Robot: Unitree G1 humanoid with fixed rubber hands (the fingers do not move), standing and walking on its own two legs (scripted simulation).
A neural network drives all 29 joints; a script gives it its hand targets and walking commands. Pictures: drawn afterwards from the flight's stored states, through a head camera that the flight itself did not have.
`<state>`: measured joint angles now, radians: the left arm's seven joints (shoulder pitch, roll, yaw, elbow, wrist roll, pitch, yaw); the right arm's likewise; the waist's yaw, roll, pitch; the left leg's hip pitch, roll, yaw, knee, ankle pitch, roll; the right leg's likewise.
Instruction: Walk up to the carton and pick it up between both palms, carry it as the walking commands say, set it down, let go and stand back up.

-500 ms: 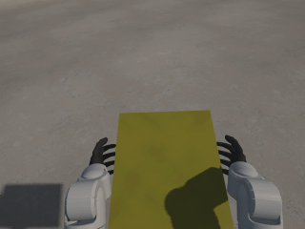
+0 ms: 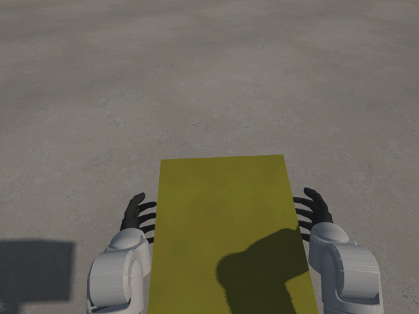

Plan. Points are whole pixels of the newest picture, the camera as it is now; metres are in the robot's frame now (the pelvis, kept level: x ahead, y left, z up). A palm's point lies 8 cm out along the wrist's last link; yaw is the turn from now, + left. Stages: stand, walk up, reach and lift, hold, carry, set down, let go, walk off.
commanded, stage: carry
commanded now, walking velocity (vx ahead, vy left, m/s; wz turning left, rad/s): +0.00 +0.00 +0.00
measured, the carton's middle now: (225, 241) +0.28 +0.00 +0.02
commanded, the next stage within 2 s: none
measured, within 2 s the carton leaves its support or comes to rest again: neither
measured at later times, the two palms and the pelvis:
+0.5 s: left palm (165, 235) +0.24 +0.11 +0.11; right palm (358, 242) +0.24 -0.20 +0.10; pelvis -0.01 -0.04 +0.00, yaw +0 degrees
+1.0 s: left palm (170, 234) +0.25 +0.10 +0.10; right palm (359, 239) +0.25 -0.21 +0.10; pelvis -0.01 -0.05 +0.00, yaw -1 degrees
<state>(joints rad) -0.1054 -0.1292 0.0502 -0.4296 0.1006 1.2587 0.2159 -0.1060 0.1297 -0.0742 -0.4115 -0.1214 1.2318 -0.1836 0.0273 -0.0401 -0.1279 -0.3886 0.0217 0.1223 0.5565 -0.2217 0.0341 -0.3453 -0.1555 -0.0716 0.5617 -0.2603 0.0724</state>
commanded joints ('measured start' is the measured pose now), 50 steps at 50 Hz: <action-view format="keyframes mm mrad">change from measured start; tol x2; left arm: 1 -428 -936 -659 -79 -404 -19 -271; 13 -404 -931 -607 -62 -376 -24 -268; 31 -407 -912 -585 -45 -359 -38 -272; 50 -419 -884 -562 3 -334 -96 -274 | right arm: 1 -370 897 585 -66 367 2 247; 11 -409 897 624 -90 384 9 256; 24 -408 896 642 -89 378 2 250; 50 -418 865 595 0 343 -68 253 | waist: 1 -19 140 -151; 8 -19 83 -138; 19 -28 15 -170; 50 -31 43 -187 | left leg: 1 79 177 -174 -241 -80 -2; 6 52 151 -139 -217 -98 -17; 18 84 119 -101 -121 37 -44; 25 95 120 -101 -112 69 -55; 50 90 131 -101 -125 90 -58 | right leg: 1 38 29 -40 -17 -11 -16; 10 58 5 -10 -93 24 -28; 21 34 -6 51 -150 43 -51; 50 43 15 61 -140 52 -65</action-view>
